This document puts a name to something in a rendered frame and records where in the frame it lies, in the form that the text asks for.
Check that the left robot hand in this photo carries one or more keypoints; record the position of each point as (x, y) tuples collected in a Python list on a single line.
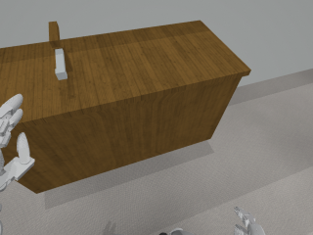
[(10, 115)]

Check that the tap lever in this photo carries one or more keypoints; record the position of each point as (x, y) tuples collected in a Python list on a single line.
[(60, 70)]

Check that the counter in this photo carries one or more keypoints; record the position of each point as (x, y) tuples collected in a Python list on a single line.
[(129, 96)]

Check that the right robot hand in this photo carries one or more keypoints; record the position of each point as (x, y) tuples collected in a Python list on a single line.
[(249, 221)]

